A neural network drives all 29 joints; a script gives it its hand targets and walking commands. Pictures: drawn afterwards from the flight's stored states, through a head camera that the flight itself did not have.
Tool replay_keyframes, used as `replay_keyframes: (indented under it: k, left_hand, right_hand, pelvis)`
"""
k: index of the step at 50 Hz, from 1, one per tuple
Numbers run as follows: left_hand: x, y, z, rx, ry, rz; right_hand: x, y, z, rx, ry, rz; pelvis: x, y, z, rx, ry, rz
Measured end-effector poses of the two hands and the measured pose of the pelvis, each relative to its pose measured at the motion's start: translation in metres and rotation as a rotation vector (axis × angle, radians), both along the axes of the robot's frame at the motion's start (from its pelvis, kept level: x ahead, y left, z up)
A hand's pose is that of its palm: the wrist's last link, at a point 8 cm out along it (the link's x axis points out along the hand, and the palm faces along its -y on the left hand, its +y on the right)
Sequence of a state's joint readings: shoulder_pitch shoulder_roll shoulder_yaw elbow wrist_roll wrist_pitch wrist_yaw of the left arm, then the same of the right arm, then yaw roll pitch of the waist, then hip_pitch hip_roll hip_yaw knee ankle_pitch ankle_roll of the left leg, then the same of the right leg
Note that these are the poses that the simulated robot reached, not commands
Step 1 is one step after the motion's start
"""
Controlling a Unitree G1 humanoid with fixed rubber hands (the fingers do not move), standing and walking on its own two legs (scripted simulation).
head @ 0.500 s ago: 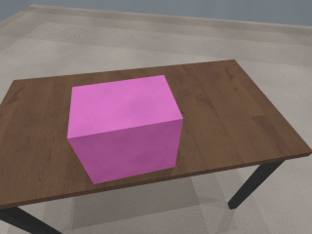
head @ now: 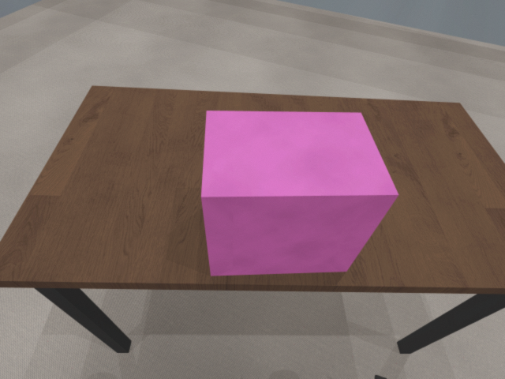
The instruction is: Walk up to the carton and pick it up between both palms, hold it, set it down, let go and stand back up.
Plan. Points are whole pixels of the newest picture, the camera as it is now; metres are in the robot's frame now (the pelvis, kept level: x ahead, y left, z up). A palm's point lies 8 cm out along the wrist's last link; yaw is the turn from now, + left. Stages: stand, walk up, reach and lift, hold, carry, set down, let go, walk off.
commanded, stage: walk up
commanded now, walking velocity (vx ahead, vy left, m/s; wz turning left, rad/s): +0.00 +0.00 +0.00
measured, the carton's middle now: (282, 198) +0.41 -0.02 +0.06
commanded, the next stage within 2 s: none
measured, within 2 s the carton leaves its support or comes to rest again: neither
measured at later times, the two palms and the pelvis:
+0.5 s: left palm out of the picture +0.02 +0.21 -0.13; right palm out of the picture -0.01 -0.22 -0.13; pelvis +0.02 +0.00 +0.02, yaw -1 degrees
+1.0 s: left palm out of the picture +0.00 +0.24 -0.13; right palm out of the picture +0.00 -0.19 -0.12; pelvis +0.00 +0.02 +0.02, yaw -1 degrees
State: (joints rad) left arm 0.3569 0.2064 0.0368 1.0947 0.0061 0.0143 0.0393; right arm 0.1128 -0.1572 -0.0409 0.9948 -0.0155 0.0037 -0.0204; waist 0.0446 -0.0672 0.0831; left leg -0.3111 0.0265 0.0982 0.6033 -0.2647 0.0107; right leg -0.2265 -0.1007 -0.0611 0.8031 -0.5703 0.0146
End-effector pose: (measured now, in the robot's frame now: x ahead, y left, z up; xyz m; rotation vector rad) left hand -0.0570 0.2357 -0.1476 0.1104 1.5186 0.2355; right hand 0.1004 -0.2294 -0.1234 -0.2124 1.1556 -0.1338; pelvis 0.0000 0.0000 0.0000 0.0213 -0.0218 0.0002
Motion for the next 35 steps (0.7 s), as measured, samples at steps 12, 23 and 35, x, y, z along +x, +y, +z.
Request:
replay_keyframes:
  k: [12, 23, 35]
  left_hand:
    - [0.064, -0.019, 0.015, -0.035, -0.141, -0.094]
    - [0.076, -0.025, 0.023, -0.034, -0.136, -0.097]
    - [0.074, -0.005, 0.010, 0.040, -0.145, -0.080]
  right_hand:
    - [-0.032, 0.021, -0.007, 0.079, 0.060, -0.093]
    - [-0.102, 0.011, -0.006, 0.071, 0.247, -0.150]
    - [-0.103, -0.009, -0.018, 0.007, 0.234, -0.157]
  pelvis:
    - [0.006, 0.006, 0.012, -0.003, -0.015, -0.024]
    - [0.016, 0.000, 0.021, -0.017, -0.019, -0.023]
    - [-0.006, -0.004, 0.003, -0.018, 0.010, -0.020]
